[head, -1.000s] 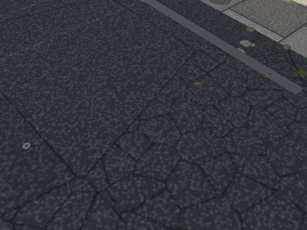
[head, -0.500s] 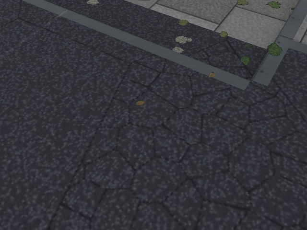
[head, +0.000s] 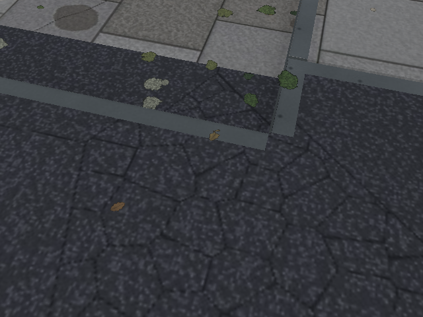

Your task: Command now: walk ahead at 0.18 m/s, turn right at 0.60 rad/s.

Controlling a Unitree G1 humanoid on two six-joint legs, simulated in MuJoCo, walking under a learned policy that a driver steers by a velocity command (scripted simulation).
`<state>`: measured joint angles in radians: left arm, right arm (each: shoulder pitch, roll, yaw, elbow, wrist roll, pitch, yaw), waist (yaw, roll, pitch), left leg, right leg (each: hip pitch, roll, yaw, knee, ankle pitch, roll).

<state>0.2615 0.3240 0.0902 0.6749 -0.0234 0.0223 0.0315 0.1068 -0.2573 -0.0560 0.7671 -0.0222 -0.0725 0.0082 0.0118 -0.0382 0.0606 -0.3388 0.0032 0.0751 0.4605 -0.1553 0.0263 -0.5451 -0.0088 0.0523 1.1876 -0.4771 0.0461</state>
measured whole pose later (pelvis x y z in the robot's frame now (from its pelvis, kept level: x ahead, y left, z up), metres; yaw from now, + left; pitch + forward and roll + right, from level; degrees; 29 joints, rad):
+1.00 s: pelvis +0.36 -0.06 +0.01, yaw -20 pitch +2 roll +0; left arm 0.22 0.30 0.06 0.64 -0.01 -0.06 0.00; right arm 0.36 -0.26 -0.04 0.86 0.00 -0.08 0.02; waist -0.06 -0.04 0.00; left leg -0.12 -0.05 0.03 0.30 -0.22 0.05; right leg -0.65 -0.09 0.04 0.94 -0.17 0.00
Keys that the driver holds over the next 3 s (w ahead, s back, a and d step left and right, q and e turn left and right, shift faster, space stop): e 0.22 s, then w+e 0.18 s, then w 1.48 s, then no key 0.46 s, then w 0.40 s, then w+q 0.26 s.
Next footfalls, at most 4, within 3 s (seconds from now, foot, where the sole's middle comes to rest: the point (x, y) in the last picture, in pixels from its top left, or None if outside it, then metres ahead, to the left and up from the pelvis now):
0.30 right None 0.13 -0.15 -0.77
0.74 left None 0.39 0.02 -0.77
1.24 right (314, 264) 0.61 -0.31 -0.77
1.78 left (265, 172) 0.97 -0.18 -0.77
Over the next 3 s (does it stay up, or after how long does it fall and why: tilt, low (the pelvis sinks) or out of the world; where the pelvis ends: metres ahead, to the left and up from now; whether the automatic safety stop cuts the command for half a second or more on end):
stays up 1.17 -0.42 0.01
